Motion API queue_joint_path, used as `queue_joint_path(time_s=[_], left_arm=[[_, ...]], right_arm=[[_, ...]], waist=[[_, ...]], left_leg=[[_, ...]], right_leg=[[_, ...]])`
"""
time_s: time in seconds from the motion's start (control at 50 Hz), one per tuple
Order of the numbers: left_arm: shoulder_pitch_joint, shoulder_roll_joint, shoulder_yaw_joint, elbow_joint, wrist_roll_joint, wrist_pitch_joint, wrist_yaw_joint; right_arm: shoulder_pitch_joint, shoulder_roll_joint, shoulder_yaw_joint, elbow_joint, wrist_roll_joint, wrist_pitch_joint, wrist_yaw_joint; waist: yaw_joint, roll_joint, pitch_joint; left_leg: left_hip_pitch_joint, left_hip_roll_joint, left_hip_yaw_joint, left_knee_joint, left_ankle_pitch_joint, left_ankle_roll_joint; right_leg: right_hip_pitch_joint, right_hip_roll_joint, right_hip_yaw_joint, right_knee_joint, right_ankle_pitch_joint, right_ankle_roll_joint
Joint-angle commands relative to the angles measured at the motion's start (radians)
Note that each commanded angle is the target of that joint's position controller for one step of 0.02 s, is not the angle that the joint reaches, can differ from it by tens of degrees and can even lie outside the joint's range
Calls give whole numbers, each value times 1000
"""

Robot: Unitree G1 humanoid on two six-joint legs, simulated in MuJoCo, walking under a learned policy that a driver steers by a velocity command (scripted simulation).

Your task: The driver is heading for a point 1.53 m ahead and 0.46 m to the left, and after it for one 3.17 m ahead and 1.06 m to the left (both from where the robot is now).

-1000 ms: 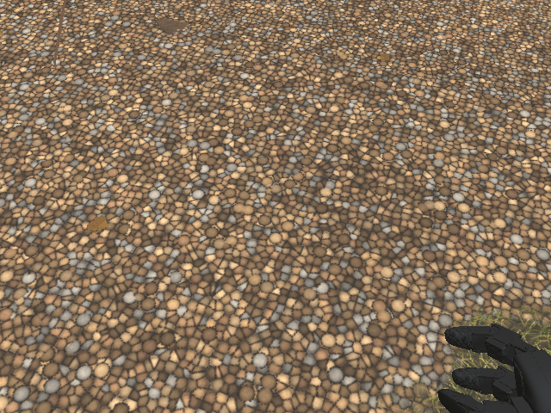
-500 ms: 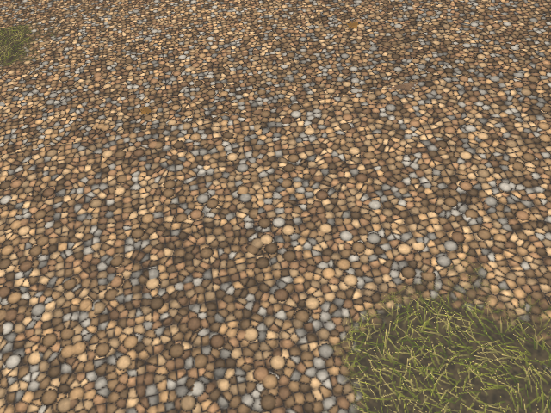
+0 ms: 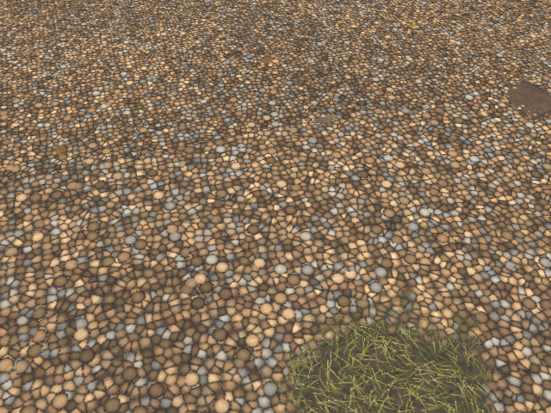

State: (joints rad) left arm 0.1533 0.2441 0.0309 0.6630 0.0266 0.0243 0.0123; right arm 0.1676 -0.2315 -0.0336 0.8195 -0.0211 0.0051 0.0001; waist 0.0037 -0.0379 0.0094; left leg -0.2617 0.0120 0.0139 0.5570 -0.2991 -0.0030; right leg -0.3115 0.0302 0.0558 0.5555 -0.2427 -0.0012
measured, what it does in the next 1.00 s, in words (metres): lifts its right foot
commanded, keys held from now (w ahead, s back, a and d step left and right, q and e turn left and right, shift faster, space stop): shift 0.80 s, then w+shift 0.20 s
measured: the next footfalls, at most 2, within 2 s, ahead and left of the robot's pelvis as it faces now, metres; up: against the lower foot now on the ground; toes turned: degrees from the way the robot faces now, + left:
right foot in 1.14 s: +0.17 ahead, -0.16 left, +0.00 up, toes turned -5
left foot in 1.56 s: +0.45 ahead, +0.05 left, +0.00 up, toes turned +19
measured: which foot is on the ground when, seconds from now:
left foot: down 0.00-1.00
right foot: down 0.00-0.84, up 0.86-1.00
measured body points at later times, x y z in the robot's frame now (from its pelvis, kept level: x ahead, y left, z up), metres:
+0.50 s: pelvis +0.02 +0.02 +0.00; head +0.02 +0.02 +0.45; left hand +0.12 +0.27 -0.12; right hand +0.13 -0.24 -0.12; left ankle +0.00 +0.12 -0.73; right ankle +0.03 -0.12 -0.73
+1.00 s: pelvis +0.05 +0.01 +0.01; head +0.05 +0.00 +0.46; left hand +0.14 +0.28 -0.11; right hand +0.06 -0.27 -0.13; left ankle +0.00 +0.12 -0.73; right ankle +0.05 -0.13 -0.68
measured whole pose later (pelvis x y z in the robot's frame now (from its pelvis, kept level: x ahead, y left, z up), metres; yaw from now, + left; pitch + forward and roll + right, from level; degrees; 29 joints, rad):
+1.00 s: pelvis +0.05 +0.01 +0.01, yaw +0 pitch +1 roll +0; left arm 0.20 0.24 0.08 0.99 -0.03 -0.06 0.01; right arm 0.32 -0.26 -0.05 1.03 0.02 -0.06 -0.03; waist -0.03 0.02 -0.02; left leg -0.09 0.01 0.00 0.34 -0.27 0.03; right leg -0.43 -0.05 -0.03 0.87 -0.35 -0.02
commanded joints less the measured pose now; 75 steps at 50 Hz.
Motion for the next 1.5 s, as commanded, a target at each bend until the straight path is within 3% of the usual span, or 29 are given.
queue_joint_path(time_s=[0.02, 0.14, 0.24, 0.8, 0.82, 0.84, 0.86, 0.88, 0.9, 0.94, 0.98, 1.02, 1.04, 1.06, 1.1, 1.12, 1.14, 1.16, 1.18, 1.2, 1.22, 1.24, 1.26, 1.28, 1.32, 1.36, 1.42, 1.46, 1.5], left_arm=[[-24, 111, 40, -56, -1, -3, 6], [3, 87, 42, -6, -8, -20, 7], [29, 85, 47, 32, -11, -24, 15], [35, 79, 48, 298, -23, -16, 41], [62, 69, 47, 319, -28, -15, 42], [54, 76, 51, 318, -39, -18, 39], [-14, 87, 53, 286, -45, -31, 32], [-102, 74, 46, 237, -60, -53, 22], [-142, 88, 51, 217, -68, -72, 14], [-81, 79, 55, 240, -61, -105, -2], [-79, 70, 56, 251, -58, -127, -11], [-84, 35, 45, 254, -56, -133, -17], [-83, 32, 42, 233, 28, -93, -57], [-65, 35, 48, 231, 25, -72, -67], [68, 50, 54, 260, 7, -62, -59], [207, 82, 67, 299, 6, -76, -46], [429, 176, 94, 351, 22, -99, -26], [475, 265, 94, 347, 38, -114, -17], [309, 226, 81, 312, 34, -107, -12], [206, 165, 64, 277, 20, -113, -14], [165, 125, 53, 271, 11, -124, -18], [129, 97, 42, 260, 10, -132, -13], [108, 46, 33, 269, -42, -148, -4], [120, 35, 26, 278, -35, -154, 4], [123, 72, 32, 280, -9, -147, 27], [79, 111, 38, 258, -1, -129, 49], [96, 153, 49, 241, -21, -106, 76], [96, 188, 61, 221, -39, -90, 85], [46, 221, 78, 182, -61, -69, 84]], right_arm=[[-79, -141, -25, -73, 4, -36, -6], [-38, -117, -16, -56, 10, -29, -20], [-41, -104, -11, -37, 12, -27, -15], [16, -103, -3, 170, 19, -27, -23], [57, -117, -9, 190, 24, -23, -27], [90, -165, -27, 196, 40, -18, -31], [146, -210, -42, 201, 49, -21, -34], [154, -256, -58, 200, 52, -35, -38], [137, -232, -54, 185, 39, -58, -40], [99, -166, -42, 159, 38, -90, -33], [102, -164, -44, 145, 52, -94, -27], [98, -188, -51, 134, 54, -91, -25], [131, -197, -58, 162, -21, -81, -8], [130, -196, -63, 161, -26, -76, 0], [84, -204, -70, 145, -3, -72, 6], [64, -177, -62, 136, -4, -75, 10], [5, -98, -39, 108, -20, -79, 13], [-53, 8, -17, 22, -3, -88, 8], [-22, -32, -23, 13, 7, -86, 16], [5, -83, -35, 31, 6, -85, 27], [87, -93, -40, 72, 4, -83, 37], [110, -88, -44, 89, -8, -71, 41], [101, -103, -59, 89, 100, -74, 14], [69, -103, -57, 77, 104, -71, 10], [22, -74, -58, 35, 67, -61, 19], [-53, -43, -50, -26, 53, -53, 31], [-134, -16, -39, -86, 45, -38, 54], [-72, -54, -56, -97, 44, -29, 64], [28, -109, -78, -95, 49, -18, 65]], waist=[[20, 151, -27], [-7, 56, -34], [-8, 29, -40], [-9, 40, 3], [-16, 64, -39], [-34, 122, -5], [-68, 191, 58], [-85, 255, 150], [-81, 210, 194], [-36, 132, 136], [-38, 128, 74], [-28, 163, 52], [-22, 183, 40], [-14, 195, 60], [56, 145, 72], [126, 63, 50], [244, -174, -25], [215, -366, -46], [105, -204, -6], [52, -66, 24], [7, -15, 25], [-18, -19, 39], [4, -94, 49], [10, -85, 52], [-4, -45, 65], [-13, -32, 96], [9, -25, 89], [-23, -42, 29], [-86, -70, -31]], left_leg=[[-53, 118, -140, -192, 19, 53], [12, 80, -92, -142, 66, 50], [25, 62, -73, -129, 105, 48], [57, 35, -56, -193, 165, 48], [84, 27, -59, -216, -70, 67], [87, 70, -142, -265, -387, 113], [106, 198, -326, -378, -636, 184], [80, 357, -536, -490, -697, 266], [106, 405, -602, -520, -592, 294], [221, 363, -495, -473, -397, 248], [217, 278, -330, -461, -260, 193], [106, 211, -212, -453, -193, 176], [59, 171, -160, -457, -250, 187], [-1, 176, -148, -442, -271, 195], [-149, 177, -125, -356, -321, 193], [-267, 139, -103, -184, -225, 181], [-402, 16, 6, 255, -117, 146], [-630, -106, -55, 581, -236, 137], [-680, -16, -156, 724, -97, 158], [-648, 37, -148, 728, 11, 153], [-551, 76, -130, 687, 64, 130], [-492, 95, -102, 663, 87, 103], [-532, 123, -157, 648, 113, 93], [-528, 125, -144, 642, 138, 81], [-525, 105, -75, 607, 191, 49], [-463, 85, 4, 437, 269, 27], [-316, 40, 108, 207, 346, 27], [-236, -8, 148, 164, 308, 52], [-144, -53, 162, 144, 215, 101]], right_leg=[[90, -46, 48, -56, 57, -18], [71, -52, 59, -82, 119, -16], [93, -59, 65, -87, 166, -12], [159, -57, 34, -137, 201, 5], [152, -13, -18, -96, -6, 0], [51, 29, -69, -5, -246, -5], [-113, 27, -97, 124, -308, -8], [-242, -41, -70, 271, -244, -20], [-361, -97, -13, 393, -237, -27], [-463, -153, 9, 451, -149, -42], [-360, -150, -39, 291, -84, -29], [-173, -109, -100, 146, -39, -5], [-74, -54, -164, 69, -99, -5], [8, -39, -201, 38, -71, -4], [220, -23, -235, -28, 1, -18], [410, -22, -197, -63, -34, -28], [576, -190, 44, -199, -289, -42], [557, -422, 544, -431, -714, -73], [436, -485, 633, -464, -787, -113], [357, -458, 495, -439, -649, -103], [294, -397, 319, -446, -463, -88], [248, -357, 188, -447, -269, -71], [326, -324, 66, -406, -16, -66], [319, -314, -16, -377, 192, -59], [284, -298, -137, -355, 499, -57], [193, -256, -240, -367, 559, -55], [155, -236, -331, -308, 661, -46], [223, -258, -340, -197, 869, -48], [280, -285, -334, -41, 1070, -49]])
